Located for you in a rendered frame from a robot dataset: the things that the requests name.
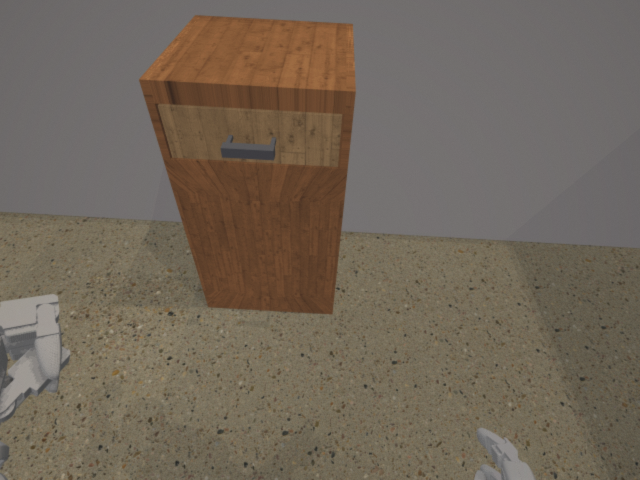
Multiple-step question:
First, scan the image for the right robot hand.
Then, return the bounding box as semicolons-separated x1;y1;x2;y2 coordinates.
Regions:
474;428;536;480

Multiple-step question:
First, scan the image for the cabinet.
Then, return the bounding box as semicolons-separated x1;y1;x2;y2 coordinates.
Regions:
139;15;356;314

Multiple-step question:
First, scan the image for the left robot hand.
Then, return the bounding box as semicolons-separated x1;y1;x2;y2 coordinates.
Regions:
0;294;70;425

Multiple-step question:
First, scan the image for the handle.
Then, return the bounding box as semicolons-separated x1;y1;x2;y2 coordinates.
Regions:
220;135;276;160

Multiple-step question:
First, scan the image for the drawer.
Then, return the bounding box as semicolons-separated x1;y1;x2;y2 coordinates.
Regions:
158;104;342;167

